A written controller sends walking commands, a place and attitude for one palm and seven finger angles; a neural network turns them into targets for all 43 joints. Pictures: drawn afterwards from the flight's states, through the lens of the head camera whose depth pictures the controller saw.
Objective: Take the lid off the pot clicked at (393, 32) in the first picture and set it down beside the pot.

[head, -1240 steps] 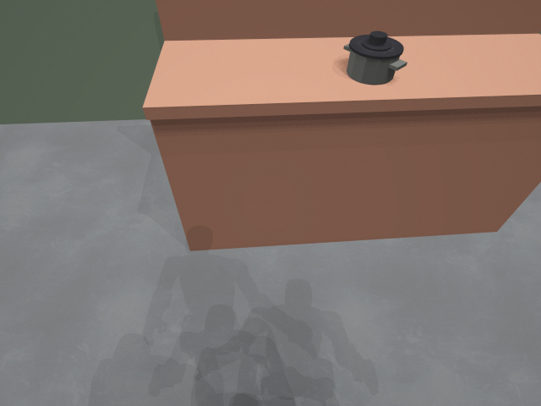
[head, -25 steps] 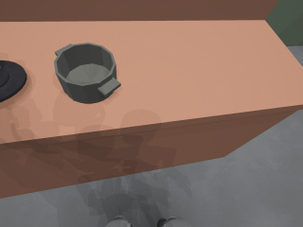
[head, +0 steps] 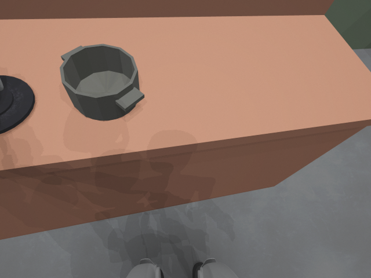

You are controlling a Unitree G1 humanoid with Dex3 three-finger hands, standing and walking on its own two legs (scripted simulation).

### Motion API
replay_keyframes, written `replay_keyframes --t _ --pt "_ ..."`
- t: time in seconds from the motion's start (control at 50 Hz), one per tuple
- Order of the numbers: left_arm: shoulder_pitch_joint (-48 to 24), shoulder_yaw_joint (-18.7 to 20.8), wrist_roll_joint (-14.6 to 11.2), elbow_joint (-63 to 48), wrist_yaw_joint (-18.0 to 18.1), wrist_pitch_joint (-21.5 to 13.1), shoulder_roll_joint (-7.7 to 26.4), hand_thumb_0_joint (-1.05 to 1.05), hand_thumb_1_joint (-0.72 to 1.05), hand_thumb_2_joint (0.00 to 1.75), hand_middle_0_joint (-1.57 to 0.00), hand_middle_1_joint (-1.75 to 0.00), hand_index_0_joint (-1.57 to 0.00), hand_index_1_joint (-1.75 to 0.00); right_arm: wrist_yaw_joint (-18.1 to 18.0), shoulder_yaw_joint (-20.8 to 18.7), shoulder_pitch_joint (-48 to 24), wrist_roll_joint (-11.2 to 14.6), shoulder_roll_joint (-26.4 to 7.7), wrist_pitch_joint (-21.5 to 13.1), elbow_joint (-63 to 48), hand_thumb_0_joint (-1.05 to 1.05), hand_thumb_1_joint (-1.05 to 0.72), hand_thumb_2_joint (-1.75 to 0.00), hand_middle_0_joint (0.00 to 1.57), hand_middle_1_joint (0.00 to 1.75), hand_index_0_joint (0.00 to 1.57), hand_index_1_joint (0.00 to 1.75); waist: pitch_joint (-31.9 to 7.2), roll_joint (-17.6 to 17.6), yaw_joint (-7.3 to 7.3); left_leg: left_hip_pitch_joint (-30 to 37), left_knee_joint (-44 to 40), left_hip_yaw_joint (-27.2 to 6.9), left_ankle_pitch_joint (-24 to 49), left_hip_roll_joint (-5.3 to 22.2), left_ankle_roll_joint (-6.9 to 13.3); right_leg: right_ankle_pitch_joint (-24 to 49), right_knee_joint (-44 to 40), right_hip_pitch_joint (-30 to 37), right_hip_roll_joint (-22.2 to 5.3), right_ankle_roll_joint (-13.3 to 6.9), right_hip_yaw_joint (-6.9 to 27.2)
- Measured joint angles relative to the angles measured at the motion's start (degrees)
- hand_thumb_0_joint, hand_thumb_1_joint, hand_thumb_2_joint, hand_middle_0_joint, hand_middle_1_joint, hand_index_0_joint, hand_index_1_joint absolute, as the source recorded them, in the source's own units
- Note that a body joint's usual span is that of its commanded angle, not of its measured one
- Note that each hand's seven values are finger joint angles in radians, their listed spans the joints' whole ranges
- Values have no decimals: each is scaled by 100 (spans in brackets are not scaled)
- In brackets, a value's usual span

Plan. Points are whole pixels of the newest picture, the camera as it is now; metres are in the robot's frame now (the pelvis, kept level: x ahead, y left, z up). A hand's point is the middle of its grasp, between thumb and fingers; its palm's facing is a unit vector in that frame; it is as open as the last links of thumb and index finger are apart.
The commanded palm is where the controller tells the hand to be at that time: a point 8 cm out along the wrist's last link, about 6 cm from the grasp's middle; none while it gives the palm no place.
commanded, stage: open the fingers wide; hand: left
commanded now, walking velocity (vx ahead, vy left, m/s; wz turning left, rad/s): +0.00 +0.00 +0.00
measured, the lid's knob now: out of the picture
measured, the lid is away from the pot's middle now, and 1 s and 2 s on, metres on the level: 0.23 0.23 0.23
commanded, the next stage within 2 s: raise the empty hand in 1.02 s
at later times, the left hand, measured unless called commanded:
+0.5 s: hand out of the picture +0.44 +0.38 +0.09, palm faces -0.42 -0.14 -0.90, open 8.6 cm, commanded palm +0.47 +0.37 +0.15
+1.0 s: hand out of the picture +0.44 +0.37 +0.09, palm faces -0.41 -0.16 -0.90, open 10.9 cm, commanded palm +0.47 +0.37 +0.15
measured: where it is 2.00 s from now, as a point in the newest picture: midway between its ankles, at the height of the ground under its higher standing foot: outside the picture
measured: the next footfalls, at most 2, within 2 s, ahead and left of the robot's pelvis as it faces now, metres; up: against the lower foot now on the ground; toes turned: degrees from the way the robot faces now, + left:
none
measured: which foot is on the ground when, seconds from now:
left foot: down 0.00-1.00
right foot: down 0.00-1.00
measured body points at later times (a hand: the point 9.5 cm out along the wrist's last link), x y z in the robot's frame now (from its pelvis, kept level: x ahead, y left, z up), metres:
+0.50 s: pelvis +0.00 +0.00 +0.01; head +0.10 +0.04 +0.44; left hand +0.46 +0.38 +0.14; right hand +0.04 -0.28 -0.10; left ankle +0.01 +0.04 -0.70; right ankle +0.01 -0.16 -0.70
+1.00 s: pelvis +0.01 -0.01 +0.01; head +0.11 +0.02 +0.45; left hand +0.46 +0.38 +0.14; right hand +0.02 -0.29 -0.10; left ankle +0.01 +0.04 -0.70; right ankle +0.01 -0.16 -0.70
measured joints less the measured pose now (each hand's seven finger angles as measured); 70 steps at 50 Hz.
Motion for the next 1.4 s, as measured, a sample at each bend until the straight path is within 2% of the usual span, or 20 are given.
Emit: replay_keyframes --t 0.08,0.14,0.2,0.32,0.38,0.48,0.54,0.64,0.76,0.86,1.0,1.08,1.16,1.26,1.4 --pt "245 212 -75 -170 65 -91 -117 -3 19 83 -81 -108 -53 -95 73 -32 -61 -7 37 194 11 0 -90 -90 21 30 21 30 -14 -16 89 68 -33 -4 3 -11 15 4 -37 74 -11 61 0" --pt "280 202 -35 -217 107 -51 -170 -3 20 82 -80 -109 -52 -95 105 -52 -133 -3 73 234 -8 0 -90 -90 21 30 21 30 -27 -36 105 121 -80 -48 32 -28 -1 16 -91 146 -20 6 -43" --pt "240 -17 1 -146 218 23 -245 -3 22 81 -79 -109 -51 -94 148 -77 -200 -9 69 225 -35 0 -90 -90 21 30 21 30 -22 -16 144 168 -116 -97 60 -53 -7 16 -130 214 -36 -78 -92" --pt "180 -254 -70 -159 202 85 -385 -1 24 80 -75 -107 -49 -94 106 -62 -354 9 38 146 -37 0 -90 -90 21 30 21 30 12 -31 210 276 -189 -125 101 -90 7 42 -190 328 -69 -28 -115" --pt "78 -391 -99 -54 208 79 -433 -1 24 80 -72 -106 -49 -94 85 -47 -396 9 23 97 -24 0 -90 -90 21 30 21 30 6 -49 202 307 -201 -138 104 -108 4 23 -181 356 -84 -41 -127" --pt "43 -372 -66 -78 245 67 -399 0 22 79 -66 -102 -50 -94 55 -36 -402 8 0 44 -50 0 -90 -90 21 30 21 30 29 -67 176 311 -199 -124 89 -102 -4 9 -160 346 -79 -29 -109" --pt "122 -239 -69 -160 260 21 -402 0 20 77 -61 -100 -50 -93 65 -58 -359 -3 -12 64 -50 0 -90 -90 21 30 21 30 25 -45 181 322 -222 -106 89 -99 -9 12 -175 346 -76 -30 -88" --pt "101 -263 -99 -27 254 97 -374 0 16 75 -54 -95 -47 -92 88 -46 -304 16 -4 121 -19 0 -90 -90 21 30 21 30 36 -45 165 340 -239 -71 72 -91 -5 2 -171 342 -72 29 -48" --pt "254 -37 -62 -188 268 -21 -363 0 8 71 -46 -90 -42 -88 94 -72 -207 -5 29 179 -8 0 -90 -90 21 30 21 30 5 -12 145 361 -287 -60 78 -77 -25 14 -215 353 -56 -4 -31" --pt "202 -107 -58 -28 304 55 -330 0 3 69 -40 -87 -39 -86 132 -69 -195 14 38 216 -18 0 -90 -90 21 30 21 30 11 -7 130 378 -299 -44 77 -69 -33 8 -207 353 -49 5 -12" --pt "313 71 -68 -47 305 -25 -303 0 -1 69 -38 -84 -38 -83 124 -64 -236 12 35 252 -38 0 -90 -90 21 30 21 30 0 -14 128 403 -326 -30 95 -54 -44 29 -218 362 -37 36 7" --pt "222 -10 -42 117 314 31 -206 0 -2 69 -38 -83 -38 -83 99 -31 -284 37 25 222 -62 0 -90 -90 21 30 21 30 23 -59 103 393 -300 -37 90 -41 -54 23 -187 351 -23 33 0" --pt "268 -49 2 -57 251 2 -230 0 -2 70 -38 -83 -38 -82 84 -68 -283 28 -9 189 -62 0 -90 -90 21 30 21 30 59 -50 145 375 -301 -72 112 -45 -70 37 -206 353 -24 -1 -34" --pt "313 111 -108 -212 191 -73 -225 0 -2 70 -38 -82 -38 -82 47 -79 -305 27 -19 208 -18 0 -90 -90 21 30 21 30 6 -57 161 427 -323 -82 113 -43 -69 47 -245 412 -21 28 -40" --pt "25 -199 -106 38 164 169 -135 0 -2 70 -38 -82 -38 -82 73 -35 -346 75 -34 173 -45 0 -90 -90 21 30 21 29 10 -44 154 527 -345 -86 111 -45 -60 54 -284 522 -20 18 -42"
